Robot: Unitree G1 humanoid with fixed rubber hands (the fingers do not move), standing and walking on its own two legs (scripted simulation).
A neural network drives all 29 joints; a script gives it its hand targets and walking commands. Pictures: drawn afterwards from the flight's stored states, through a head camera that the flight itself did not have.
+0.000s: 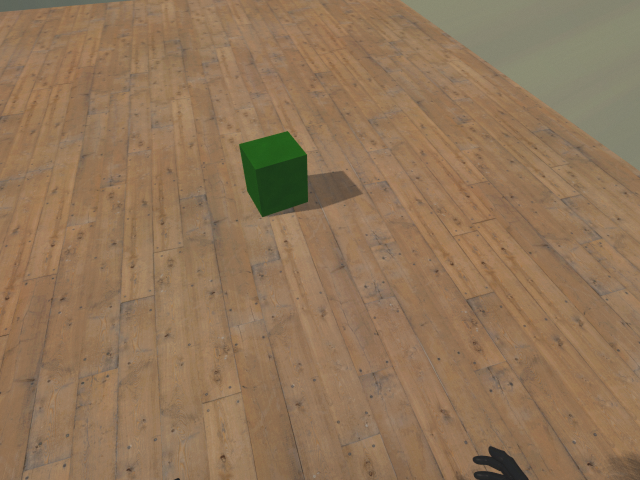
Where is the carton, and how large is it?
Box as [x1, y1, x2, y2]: [239, 131, 307, 216]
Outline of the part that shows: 287,131 239,144 247,191 262,216 307,201 306,154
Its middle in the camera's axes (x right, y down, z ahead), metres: -0.20 -0.30 +1.76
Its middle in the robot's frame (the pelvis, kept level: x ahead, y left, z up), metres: +1.46 +0.23 -0.63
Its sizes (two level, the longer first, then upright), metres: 0.233 0.203 0.270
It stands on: the floor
